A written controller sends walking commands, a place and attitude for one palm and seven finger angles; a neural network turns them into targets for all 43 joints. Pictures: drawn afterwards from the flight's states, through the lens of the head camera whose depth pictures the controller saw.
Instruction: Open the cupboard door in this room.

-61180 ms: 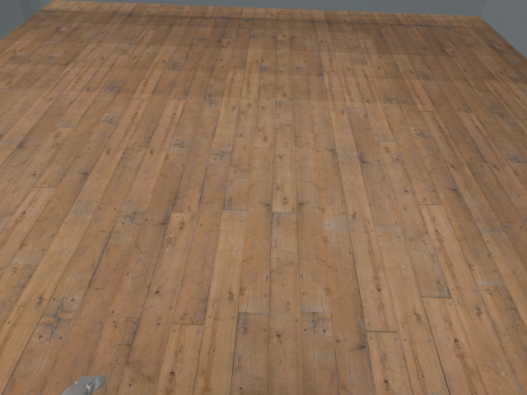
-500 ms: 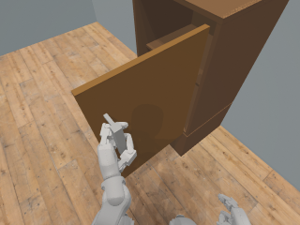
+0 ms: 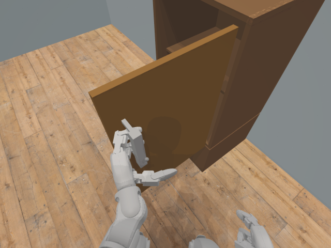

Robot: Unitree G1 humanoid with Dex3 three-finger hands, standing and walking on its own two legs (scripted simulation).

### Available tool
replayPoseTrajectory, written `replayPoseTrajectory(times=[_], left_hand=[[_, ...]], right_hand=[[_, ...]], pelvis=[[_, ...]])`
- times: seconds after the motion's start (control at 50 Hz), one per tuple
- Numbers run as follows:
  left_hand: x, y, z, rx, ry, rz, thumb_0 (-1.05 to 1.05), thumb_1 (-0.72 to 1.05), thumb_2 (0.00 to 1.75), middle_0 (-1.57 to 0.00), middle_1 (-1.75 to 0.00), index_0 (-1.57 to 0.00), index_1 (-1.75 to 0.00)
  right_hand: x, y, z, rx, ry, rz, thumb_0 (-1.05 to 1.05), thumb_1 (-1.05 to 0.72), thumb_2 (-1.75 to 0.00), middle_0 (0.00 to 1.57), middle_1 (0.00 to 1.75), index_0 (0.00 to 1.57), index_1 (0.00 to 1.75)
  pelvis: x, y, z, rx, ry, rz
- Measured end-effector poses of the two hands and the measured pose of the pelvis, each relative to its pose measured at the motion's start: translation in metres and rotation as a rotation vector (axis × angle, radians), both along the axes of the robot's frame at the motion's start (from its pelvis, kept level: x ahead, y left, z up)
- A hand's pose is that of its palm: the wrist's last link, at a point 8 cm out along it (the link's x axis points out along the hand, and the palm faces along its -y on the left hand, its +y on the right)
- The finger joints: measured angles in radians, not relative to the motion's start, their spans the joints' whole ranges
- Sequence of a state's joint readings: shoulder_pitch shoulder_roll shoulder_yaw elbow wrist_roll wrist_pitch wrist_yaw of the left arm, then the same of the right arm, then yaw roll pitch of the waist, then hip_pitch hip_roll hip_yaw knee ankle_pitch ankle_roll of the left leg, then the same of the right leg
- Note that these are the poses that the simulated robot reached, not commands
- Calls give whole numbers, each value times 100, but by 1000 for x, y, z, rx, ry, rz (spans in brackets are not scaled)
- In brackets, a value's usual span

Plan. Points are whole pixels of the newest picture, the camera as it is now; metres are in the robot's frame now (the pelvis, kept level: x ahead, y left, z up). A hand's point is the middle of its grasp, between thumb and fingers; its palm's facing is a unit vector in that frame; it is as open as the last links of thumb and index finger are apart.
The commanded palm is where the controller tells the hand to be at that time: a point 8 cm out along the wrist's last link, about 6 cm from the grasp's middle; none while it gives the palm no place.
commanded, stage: open thumb and fingers to let go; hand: left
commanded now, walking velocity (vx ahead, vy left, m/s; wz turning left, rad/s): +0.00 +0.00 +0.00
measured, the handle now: (134, 144) +0.36 +0.10 +0.04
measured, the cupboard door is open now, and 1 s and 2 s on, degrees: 91 93 93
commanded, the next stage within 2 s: slide the hand sideways off the handle in 0.28 s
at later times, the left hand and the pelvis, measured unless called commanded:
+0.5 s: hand (145, 168) +0.29 +0.06 +0.04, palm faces +0.01 -1.00 -0.07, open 15.7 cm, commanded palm +0.27 +0.10 +0.04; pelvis -0.01 +0.02 +0.00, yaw +0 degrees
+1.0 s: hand (137, 182) +0.26 +0.08 +0.04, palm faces -0.13 -0.99 +0.01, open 16.3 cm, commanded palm +0.24 +0.14 +0.04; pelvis +0.00 +0.03 -0.01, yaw -1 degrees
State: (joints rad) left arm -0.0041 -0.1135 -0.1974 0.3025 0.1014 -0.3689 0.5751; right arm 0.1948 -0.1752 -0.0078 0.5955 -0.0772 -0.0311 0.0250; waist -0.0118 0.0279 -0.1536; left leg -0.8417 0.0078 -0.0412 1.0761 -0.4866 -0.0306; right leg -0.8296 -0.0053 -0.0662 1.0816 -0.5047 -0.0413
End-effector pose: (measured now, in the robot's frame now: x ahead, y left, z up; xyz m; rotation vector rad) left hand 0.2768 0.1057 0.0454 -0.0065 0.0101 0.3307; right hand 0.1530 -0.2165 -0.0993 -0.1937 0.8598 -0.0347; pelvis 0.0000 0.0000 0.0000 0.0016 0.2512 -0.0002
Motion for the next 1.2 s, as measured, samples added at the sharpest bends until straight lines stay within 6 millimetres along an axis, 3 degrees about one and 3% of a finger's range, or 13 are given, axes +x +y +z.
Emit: replayPoseTrajectory(times=[0.26,0.4,0.44,0.52,0.6,0.82,1.04,1.2], left_hand=[[2,-3,-1,6,-9,-40,-1,-49,31,-24,-73,-25,-73],[2,1,0,5,-6,-44,-1,-50,31,-33,-61,-33,-61],[0,4,-1,28,-13,-106,-1,-50,31,-32,-57,-31,-57],[-7,14,-2,84,-36,-391,-1,-50,31,-26,-47,-21,-47],[-12,14,-1,16,-26,-533,-1,-51,30,-21,-39,-16,-39],[-21,13,-3,-8,-33,-484,-1,-51,30,-15,-31,-15,-31],[-35,31,-2,-10,1,-452,-1,-50,30,-16,-31,-17,-31],[-47,45,-3,3,15,-443,-1,-50,30,-17,-31,-18,-31]], right_hand=[[-6,7,-1,-13,4,-8,1,-91,-90,20,30,20,30],[-4,16,-1,-2,-2,5,1,-91,-90,20,30,20,30],[-4,17,0,1,-4,7,1,-91,-90,20,30,20,30],[-7,16,1,3,-18,-11,1,-91,-90,20,30,20,30],[-10,13,3,-1,-38,-41,1,-91,-90,20,30,20,30],[-5,18,8,-6,-65,-37,1,-91,-90,20,30,20,30],[11,27,9,18,-87,-24,1,-91,-90,20,30,20,30],[23,21,10,6,-109,-17,1,-91,-90,20,30,20,30]], pelvis=[[-5,9,-3,-9,0,-4],[-8,13,-2,-12,-2,-3],[-8,13,-3,-11,-1,-1],[-10,16,-5,-14,-9,6],[-11,22,-5,-20,-21,2],[-8,29,-11,-13,-5,-15],[1,27,-11,-17,3,-13],[7,22,-14,-16,15,-10]])
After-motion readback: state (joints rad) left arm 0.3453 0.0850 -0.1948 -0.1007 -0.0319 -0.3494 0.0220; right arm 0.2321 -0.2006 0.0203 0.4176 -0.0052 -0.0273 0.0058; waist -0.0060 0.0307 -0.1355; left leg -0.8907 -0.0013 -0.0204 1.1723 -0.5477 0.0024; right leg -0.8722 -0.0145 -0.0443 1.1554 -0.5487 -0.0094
